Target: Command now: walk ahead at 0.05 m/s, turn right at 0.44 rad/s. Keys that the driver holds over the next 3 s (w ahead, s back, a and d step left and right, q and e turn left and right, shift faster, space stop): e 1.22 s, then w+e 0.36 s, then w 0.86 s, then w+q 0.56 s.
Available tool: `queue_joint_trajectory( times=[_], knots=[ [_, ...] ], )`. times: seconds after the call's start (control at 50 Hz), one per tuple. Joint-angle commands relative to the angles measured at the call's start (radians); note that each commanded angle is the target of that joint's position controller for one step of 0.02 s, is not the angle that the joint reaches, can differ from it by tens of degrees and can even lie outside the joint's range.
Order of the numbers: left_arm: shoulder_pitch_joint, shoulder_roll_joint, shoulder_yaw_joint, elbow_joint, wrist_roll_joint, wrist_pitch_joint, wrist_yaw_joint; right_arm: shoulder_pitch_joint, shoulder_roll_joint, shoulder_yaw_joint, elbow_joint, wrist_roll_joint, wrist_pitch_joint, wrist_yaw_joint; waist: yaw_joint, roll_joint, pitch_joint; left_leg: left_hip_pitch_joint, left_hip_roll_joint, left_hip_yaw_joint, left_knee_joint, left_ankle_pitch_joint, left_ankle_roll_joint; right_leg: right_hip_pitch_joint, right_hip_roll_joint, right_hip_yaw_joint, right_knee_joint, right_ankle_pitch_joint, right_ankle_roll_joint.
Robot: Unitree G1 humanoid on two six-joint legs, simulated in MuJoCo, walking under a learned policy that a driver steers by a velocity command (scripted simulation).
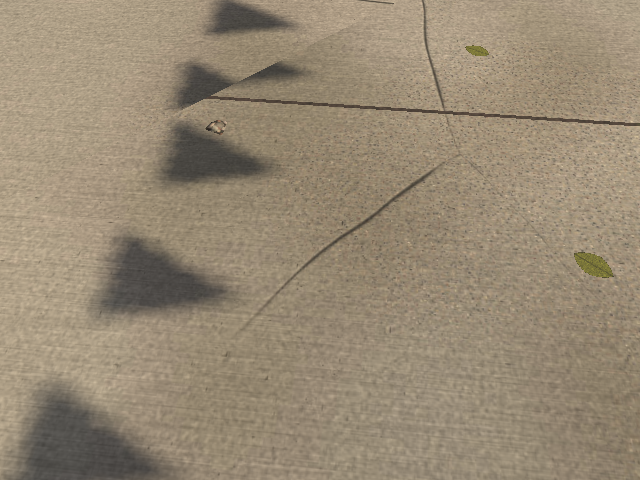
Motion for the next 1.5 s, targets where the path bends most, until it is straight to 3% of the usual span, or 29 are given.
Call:
queue_joint_trajectory(
  times=[0.02,0.16,0.18,0.2,0.22,0.24,0.3,0.44,0.54,0.58,0.6,0.62,0.64,0.66,0.7,0.84,0.98,1.04,1.06,1.08,1.1,1.12,1.14,1.18,1.22,1.28,1.34,1.46,1.5],
  knots=[
    [-0.052,0.183,0.056,-0.085,-0.01,0.006,0.02,0.097,-0.08,-0.024,-0.032,-0.001,-0.004,-0.006,-0.03,-0.129,-0.194,0.117,-0.011,0.005,-0.12,0.093,-0.014,0.047,-0.232,0.28,-0.15,-0.048,-0.179],
    [-0.052,0.16,0.051,-0.1,-0.026,0.049,0.032,0.084,-0.09,-0.042,-0.045,0.011,-0.036,0.018,-0.049,-0.147,-0.17,0.288,-0.026,0.014,-0.508,0.253,0.029,0.019,-0.17,0.372,-0.036,-0.186,-0.08],
    [-0.018,0.119,0.038,-0.099,-0.022,0.049,0.031,0.106,-0.149,-0.058,-0.051,-0.001,-0.037,0.012,-0.044,-0.066,-0.182,0.373,0.114,-0.096,-0.594,0.238,0.079,-0.045,-0.117,0.321,0.075,-0.299,-0.025],
    [-0.012,0.074,0.028,-0.129,-0.021,0.041,0.029,0.072,-0.24,-0.08,-0.058,-0.031,-0.024,0.006,-0.002,0.22,-0.134,0.374,0.314,-0.349,-0.675,0.281,0.21,-0.221,0.036,0.111,0.292,-0.461,0.037],
    [0.011,0.146,0.049,-0.124,-0.011,0.028,0.028,0.043,-0.202,-0.072,-0.076,-0.055,-0.026,0.01,-0.011,0.262,-0.142,0.314,0.408,-0.451,-0.691,0.353,0.309,-0.234,0.002,0.07,0.543,-0.538,0.076],
    [0.042,0.19,0.068,-0.099,-0.019,0.03,0.026,-0.002,-0.144,-0.054,-0.095,-0.047,-0.028,0.007,0.003,0.181,-0.136,0.299,0.37,-0.371,-0.672,0.382,0.305,-0.227,-0.023,0.086,0.662,-0.485,0.094],
    [0.081,0.144,0.065,-0.063,-0.021,0.061,0.034,-0.064,-0.098,-0.039,-0.099,-0.004,-0.026,-0.001,0.007,0.114,-0.107,0.333,0.252,-0.144,-0.623,0.486,0.237,-0.265,-0.05,0.048,0.799,-0.351,0.153],
    [-0.046,0.075,0.031,-0.153,-0.024,0.063,0.008,0.001,-0.154,-0.069,-0.068,-0.006,0.003,-0.006,-0.068,0.161,-0.149,0.442,0.285,-0.017,-0.603,0.608,0.282,-0.172,-0.116,-0.052,0.504,-0.342,0.177],
    [-0.02,0.098,0.042,-0.169,-0.026,0.076,-0.01,-0.022,-0.182,-0.085,-0.051,0.023,0.003,0.014,-0.05,0.182,-0.155,0.414,0.318,0.026,-0.557,0.638,0.266,-0.014,-0.102,-0.12,0.26,-0.3,0.117],
    [0.052,0.1,0.052,-0.147,-0.024,0.077,-0.012,-0.028,-0.166,-0.083,-0.036,0.043,0.0,0.015,-0.005,0.152,-0.162,0.354,0.287,0.088,-0.46,0.571,0.197,0.139,-0.068,-0.144,0.034,-0.125,0.059],
    [0.092,0.147,0.069,-0.14,-0.022,0.075,-0.002,0.028,-0.129,-0.075,-0.013,0.033,-0.005,0.019,-0.002,0.043,-0.178,0.234,0.235,0.162,-0.331,0.425,0.116,0.293,-0.104,-0.048,-0.044,0.05,0.017],
    [0.121,0.287,0.099,-0.159,-0.015,0.069,0.017,0.02,-0.048,-0.045,-0.061,-0.031,-0.007,0.025,-0.029,-0.314,-0.191,-0.093,0.097,0.248,-0.001,-0.137,-0.002,0.485,-0.396,0.342,-0.024,0.499,-0.119],
    [0.118,0.275,0.089,-0.177,0.023,0.046,0.007,-0.087,-0.09,-0.055,-0.091,-0.023,-0.01,0.014,0.048,-0.271,-0.224,-0.195,0.011,0.085,0.185,-0.269,-0.026,0.401,-0.496,0.462,-0.047,0.522,-0.302],
    [0.097,0.239,0.077,-0.17,0.03,0.027,0.002,-0.118,-0.127,-0.066,-0.088,0.001,-0.006,0.008,0.049,-0.175,-0.195,-0.2,0.031,0.032,0.255,-0.206,-0.017,0.362,-0.443,0.383,-0.067,0.421,-0.284],
    [0.007,0.182,0.06,-0.166,-0.008,0.019,0.016,-0.094,-0.13,-0.074,-0.06,0.001,0.002,-0.007,-0.003,-0.117,-0.145,-0.206,0.049,0.011,0.21,-0.048,-0.012,0.324,-0.338,0.278,-0.065,0.288,-0.183],
    [0.002,0.185,0.055,-0.159,-0.013,0.037,0.045,-0.085,-0.081,-0.059,-0.048,0.006,-0.005,0.003,-0.01,-0.138,-0.17,-0.08,-0.006,0.01,-0.027,0.11,-0.041,0.284,-0.267,0.274,-0.055,0.215,-0.163],
    [-0.02,0.205,0.063,-0.164,-0.015,0.049,0.032,-0.097,-0.096,-0.062,-0.057,0.02,-0.025,0.027,0.003,-0.177,-0.149,0.083,-0.048,-0.009,-0.275,0.068,-0.014,0.213,-0.254,0.432,-0.03,0.123,-0.162],
    [-0.058,0.194,0.06,-0.17,-0.032,0.056,0.034,-0.036,-0.094,-0.068,-0.04,0.022,-0.039,0.038,-0.041,-0.171,-0.163,0.218,-0.052,0.003,-0.518,0.197,0.015,0.205,-0.211,0.466,0.026,0.143,-0.117],
    [-0.053,0.175,0.055,-0.172,-0.035,0.057,0.039,-0.009,-0.114,-0.076,-0.032,0.016,-0.042,0.036,-0.049,-0.146,-0.172,0.319,-0.004,-0.013,-0.605,0.317,0.037,0.149,-0.173,0.444,0.064,0.049,-0.073],
    [0.0,0.124,0.041,-0.17,-0.021,0.056,0.038,0.005,-0.177,-0.088,-0.041,-0.001,-0.037,0.029,-0.021,0.024,-0.211,0.445,0.189,-0.175,-0.625,0.438,0.109,0.039,-0.091,0.336,0.234,-0.224,-0.011],
    [0.018,0.136,0.048,-0.191,-0.03,0.048,0.038,-0.016,-0.234,-0.099,-0.034,-0.028,-0.028,0.032,0.014,0.279,-0.143,0.432,0.358,-0.402,-0.652,0.623,0.282,-0.17,0.068,0.134,0.412,-0.563,0.053],
    [0.046,0.221,0.075,-0.165,-0.012,0.041,0.041,-0.042,-0.176,-0.085,-0.057,-0.028,-0.031,0.031,0.0,0.2,-0.141,0.388,0.418,-0.414,-0.651,0.619,0.354,-0.189,-0.01,0.125,0.65,-0.583,0.102],
    [0.054,0.246,0.09,-0.144,-0.022,0.045,0.038,-0.083,-0.124,-0.068,-0.068,-0.02,-0.031,0.024,0.013,0.139,-0.127,0.356,0.36,-0.313,-0.641,0.574,0.323,-0.186,-0.03,0.116,0.735,-0.513,0.117],
    [0.071,0.199,0.085,-0.117,-0.021,0.066,0.042,-0.128,-0.096,-0.058,-0.074,0.004,-0.027,0.015,0.014,0.11,-0.093,0.355,0.264,-0.171,-0.63,0.499,0.263,-0.218,-0.043,0.091,0.809,-0.395,0.153],
    [0.045,0.149,0.069,-0.132,-0.03,0.072,0.034,-0.104,-0.1,-0.054,-0.067,0.001,-0.016,0.005,-0.008,0.128,-0.082,0.363,0.224,-0.079,-0.639,0.531,0.264,-0.223,-0.053,0.036,0.777,-0.344,0.173],
    [-0.038,0.122,0.051,-0.176,-0.032,0.063,0.022,0.001,-0.133,-0.067,-0.042,0.003,-0.007,-0.005,-0.084,0.166,-0.11,0.477,0.254,-0.097,-0.709,0.19,0.278,-0.278,-0.101,-0.016,0.62,-0.311,0.174],
    [-0.062,0.104,0.036,-0.198,-0.022,0.047,0.003,0.014,-0.174,-0.081,-0.035,0.013,-0.015,0.003,-0.097,0.165,-0.103,0.467,0.288,-0.087,-0.748,0.057,0.271,-0.219,-0.134,-0.052,0.476,-0.336,0.145],
    [0.054,0.097,0.034,-0.156,-0.027,0.028,-0.019,-0.02,-0.199,-0.087,-0.016,0.051,-0.037,0.044,-0.017,0.128,-0.068,0.287,0.285,0.042,-0.706,0.005,0.229,0.104,-0.111,-0.154,0.139,-0.244,0.041],
    [0.244,0.133,0.059,-0.08,-0.032,0.024,-0.01,-0.008,-0.124,-0.064,-0.005,0.04,-0.04,0.05,0.06,0.022,-0.12,0.124,0.212,0.158,-0.457,0.021,0.168,0.398,-0.063,-0.149,0.049,-0.244,-0.004]
  ],
)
